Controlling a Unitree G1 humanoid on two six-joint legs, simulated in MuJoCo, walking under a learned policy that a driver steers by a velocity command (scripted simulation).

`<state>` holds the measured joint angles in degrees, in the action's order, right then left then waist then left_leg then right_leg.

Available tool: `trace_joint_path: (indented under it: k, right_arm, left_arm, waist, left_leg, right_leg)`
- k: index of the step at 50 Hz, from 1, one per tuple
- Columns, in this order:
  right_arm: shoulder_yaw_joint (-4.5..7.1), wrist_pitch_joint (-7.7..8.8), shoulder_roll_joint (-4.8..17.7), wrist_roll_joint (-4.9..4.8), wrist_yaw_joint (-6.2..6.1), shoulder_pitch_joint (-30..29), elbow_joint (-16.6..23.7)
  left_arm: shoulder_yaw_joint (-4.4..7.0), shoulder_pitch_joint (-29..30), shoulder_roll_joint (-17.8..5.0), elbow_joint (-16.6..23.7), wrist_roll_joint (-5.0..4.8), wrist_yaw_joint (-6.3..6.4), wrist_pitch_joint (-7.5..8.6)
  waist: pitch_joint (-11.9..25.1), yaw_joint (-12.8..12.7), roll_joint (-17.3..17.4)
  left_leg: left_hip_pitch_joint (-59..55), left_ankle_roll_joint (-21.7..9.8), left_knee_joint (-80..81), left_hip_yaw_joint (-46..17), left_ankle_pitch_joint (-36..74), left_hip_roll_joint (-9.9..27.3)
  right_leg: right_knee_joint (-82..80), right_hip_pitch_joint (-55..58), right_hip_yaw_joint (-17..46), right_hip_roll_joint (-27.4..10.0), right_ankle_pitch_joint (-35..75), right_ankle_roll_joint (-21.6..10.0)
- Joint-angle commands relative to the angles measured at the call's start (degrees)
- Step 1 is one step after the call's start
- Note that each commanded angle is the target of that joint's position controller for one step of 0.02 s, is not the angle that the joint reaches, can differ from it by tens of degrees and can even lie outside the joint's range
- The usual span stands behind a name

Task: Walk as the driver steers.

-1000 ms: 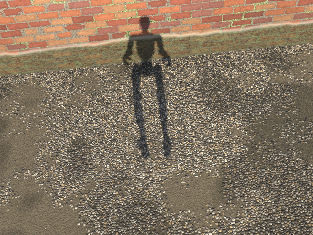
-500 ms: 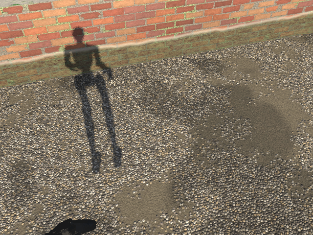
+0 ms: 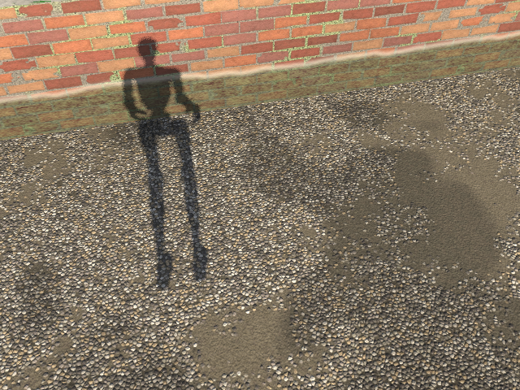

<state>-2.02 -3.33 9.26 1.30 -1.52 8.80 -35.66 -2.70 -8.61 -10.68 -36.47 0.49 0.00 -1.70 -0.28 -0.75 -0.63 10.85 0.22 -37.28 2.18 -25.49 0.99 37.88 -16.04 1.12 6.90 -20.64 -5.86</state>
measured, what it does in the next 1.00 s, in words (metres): stands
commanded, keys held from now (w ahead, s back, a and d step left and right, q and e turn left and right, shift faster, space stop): w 1.00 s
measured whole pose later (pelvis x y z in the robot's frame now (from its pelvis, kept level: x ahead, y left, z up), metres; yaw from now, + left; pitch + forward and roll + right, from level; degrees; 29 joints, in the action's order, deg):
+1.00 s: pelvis -0.01 +0.02 +0.00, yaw +0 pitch -1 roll +0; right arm -3.0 -3.1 8.8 1.4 -1.2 10.1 -35.4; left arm -3.0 -8.6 -10.1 -35.4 0.9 0.5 -1.5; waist 0.5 -0.3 -0.5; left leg 11.2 -1.2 -36.8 2.5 -24.6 -0.7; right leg 38.3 -16.9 1.8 5.4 -20.1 -4.3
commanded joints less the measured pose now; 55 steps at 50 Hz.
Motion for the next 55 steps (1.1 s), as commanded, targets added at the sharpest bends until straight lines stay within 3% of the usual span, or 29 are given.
trace_joint_path:
  k: [1, 25, 55]
  right_arm:
    - [0.91, 0.71, 3.7, -0.02, -0.20, -2.5, 4.5]
    - [0.08, 0.92, 3.3, 0.01, 0.09, -2.7, 5.0]
    - [0.05, 1.10, 3.5, 0.10, 0.17, -1.8, 5.2]
  left_arm:
    - [1.28, 3.4, -4.6, 5.0, 0.05, 0.25, 0.99]
    - [0.91, 4.5, -3.8, 6.1, 0.44, 0.45, 1.07]
    - [0.87, 3.8, -3.6, 6.1, 0.44, 0.73, 1.19]
  waist:
    - [5.4, 0.2, 0.4]
    - [3.4, 0.3, 0.7]
    - [3.6, 0.5, 0.5]
  left_leg:
    - [-3.6, -1.5, 1.3, -1.5, 17.6, 0.1]
    - [-1.2, -2.2, 4.7, -3.2, 13.8, 0.9]
    - [-1.3, -2.5, 4.4, -3.5, 15.3, 0.7]
  right_leg:
    - [-6.4, 0.1, 8.3, -7.1, 27.5, -0.1]
    - [-6.8, -1.9, 7.1, -6.6, 15.9, 1.0]
    - [-5.9, -1.8, 6.9, -6.8, 16.8, 0.9]
Keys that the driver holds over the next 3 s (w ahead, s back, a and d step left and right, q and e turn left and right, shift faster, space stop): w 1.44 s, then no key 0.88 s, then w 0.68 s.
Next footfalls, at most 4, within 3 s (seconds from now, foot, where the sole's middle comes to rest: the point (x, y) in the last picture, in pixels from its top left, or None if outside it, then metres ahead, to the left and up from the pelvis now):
none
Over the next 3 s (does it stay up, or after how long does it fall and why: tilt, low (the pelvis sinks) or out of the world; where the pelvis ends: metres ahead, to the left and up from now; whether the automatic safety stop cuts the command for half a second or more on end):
stays up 0.01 0.02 0.00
